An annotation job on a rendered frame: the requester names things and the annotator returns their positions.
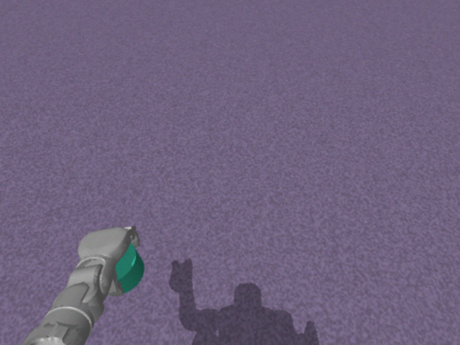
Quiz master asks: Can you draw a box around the left robot arm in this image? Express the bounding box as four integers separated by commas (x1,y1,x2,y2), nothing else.
22,254,116,345

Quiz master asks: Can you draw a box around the tin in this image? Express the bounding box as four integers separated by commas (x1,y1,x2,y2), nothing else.
115,243,144,293

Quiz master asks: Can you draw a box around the left robot hand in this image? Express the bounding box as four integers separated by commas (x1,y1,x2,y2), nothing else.
78,226,140,296

